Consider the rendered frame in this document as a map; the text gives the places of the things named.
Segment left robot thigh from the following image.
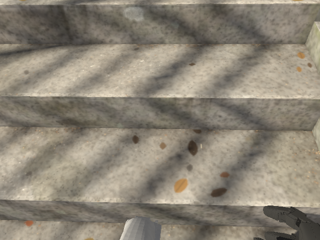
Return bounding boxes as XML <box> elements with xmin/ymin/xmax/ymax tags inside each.
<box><xmin>120</xmin><ymin>216</ymin><xmax>162</xmax><ymax>240</ymax></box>

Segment right robot hand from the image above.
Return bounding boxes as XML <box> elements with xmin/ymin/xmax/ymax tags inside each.
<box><xmin>253</xmin><ymin>205</ymin><xmax>320</xmax><ymax>240</ymax></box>

